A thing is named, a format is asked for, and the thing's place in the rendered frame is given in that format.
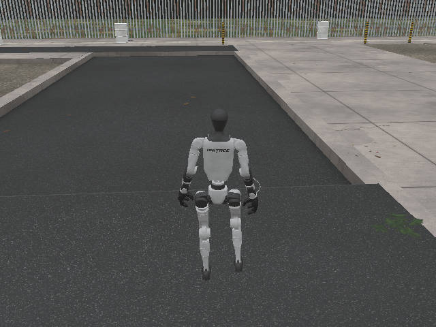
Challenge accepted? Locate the right robot foot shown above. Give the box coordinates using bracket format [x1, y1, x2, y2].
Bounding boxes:
[234, 257, 243, 273]

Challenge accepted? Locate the right robot shin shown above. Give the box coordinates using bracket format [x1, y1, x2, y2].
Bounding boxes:
[232, 218, 242, 263]

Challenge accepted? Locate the right robot hand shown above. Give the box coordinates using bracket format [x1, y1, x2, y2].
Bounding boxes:
[243, 197, 258, 215]

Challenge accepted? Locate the robot left forearm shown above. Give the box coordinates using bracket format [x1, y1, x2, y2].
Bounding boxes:
[180, 164, 193, 193]

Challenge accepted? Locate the robot right forearm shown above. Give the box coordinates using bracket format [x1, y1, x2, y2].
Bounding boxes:
[243, 167, 257, 199]

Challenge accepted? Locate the right robot upper arm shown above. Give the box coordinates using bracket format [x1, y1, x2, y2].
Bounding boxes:
[233, 138, 250, 177]

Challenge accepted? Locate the left robot upper arm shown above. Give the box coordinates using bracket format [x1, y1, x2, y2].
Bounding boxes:
[186, 138, 204, 175]

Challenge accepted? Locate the left robot hand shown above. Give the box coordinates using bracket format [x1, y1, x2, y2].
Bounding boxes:
[178, 191, 193, 207]

